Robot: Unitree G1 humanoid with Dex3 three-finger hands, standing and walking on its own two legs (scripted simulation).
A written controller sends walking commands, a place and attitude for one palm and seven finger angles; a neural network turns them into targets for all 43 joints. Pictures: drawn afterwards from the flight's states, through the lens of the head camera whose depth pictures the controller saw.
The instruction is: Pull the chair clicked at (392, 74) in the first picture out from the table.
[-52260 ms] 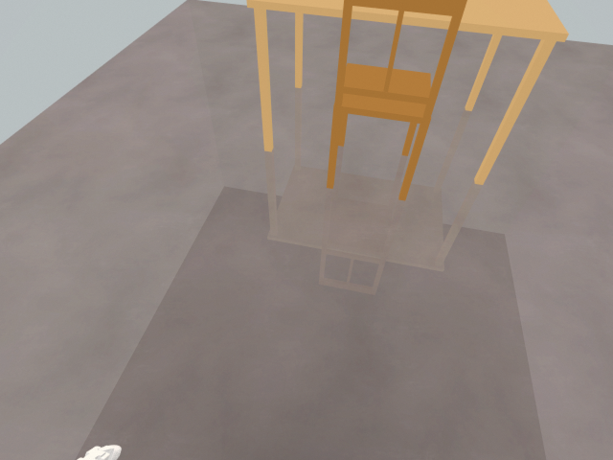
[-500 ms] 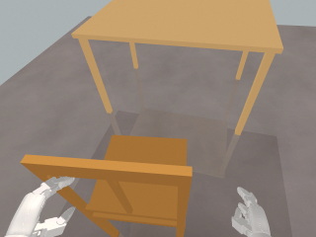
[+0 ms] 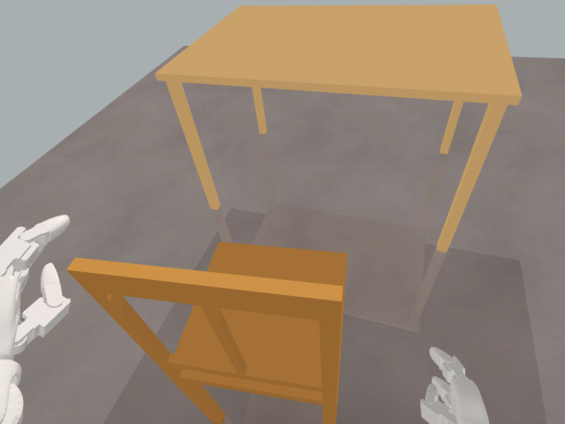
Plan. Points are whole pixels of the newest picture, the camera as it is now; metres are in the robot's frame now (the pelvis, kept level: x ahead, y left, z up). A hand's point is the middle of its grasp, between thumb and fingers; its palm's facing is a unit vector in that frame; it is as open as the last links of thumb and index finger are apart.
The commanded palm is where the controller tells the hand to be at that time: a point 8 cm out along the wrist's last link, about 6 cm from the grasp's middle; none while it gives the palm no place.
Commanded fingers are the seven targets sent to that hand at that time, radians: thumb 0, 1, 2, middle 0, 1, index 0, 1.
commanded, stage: step back with the hand held close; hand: left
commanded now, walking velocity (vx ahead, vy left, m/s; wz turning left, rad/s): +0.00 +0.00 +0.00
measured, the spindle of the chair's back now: (227, 340) +0.26 +0.17 -0.09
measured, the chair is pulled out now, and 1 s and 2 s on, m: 0.65 0.65 0.65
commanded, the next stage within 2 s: stop stepping back and stand still in 1.58 s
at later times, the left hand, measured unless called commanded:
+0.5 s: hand (35, 314) +0.16 +0.30 +0.16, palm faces +0.37 -0.74 -0.56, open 7.4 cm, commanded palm +0.11 +0.33 +0.18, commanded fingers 0.00 0.90 0.90 -0.20 -0.30 -0.20 -0.30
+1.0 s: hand out of the picture +0.11 +0.31 +0.17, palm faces +0.44 -0.73 -0.53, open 7.4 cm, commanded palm +0.05 +0.34 +0.18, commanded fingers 0.00 0.90 0.90 -0.20 -0.30 -0.20 -0.30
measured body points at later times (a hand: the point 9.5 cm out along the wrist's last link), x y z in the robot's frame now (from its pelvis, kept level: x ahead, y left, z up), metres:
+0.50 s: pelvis -0.04 +0.03 +0.00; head -0.01 +0.03 +0.45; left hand +0.13 +0.34 +0.19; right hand +0.11 -0.21 -0.10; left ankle +0.00 +0.16 -0.74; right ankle -0.01 -0.11 -0.74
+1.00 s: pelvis -0.08 +0.04 -0.01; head -0.05 +0.05 +0.43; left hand +0.08 +0.34 +0.19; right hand +0.09 -0.19 -0.10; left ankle +0.00 +0.16 -0.74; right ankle -0.02 -0.11 -0.74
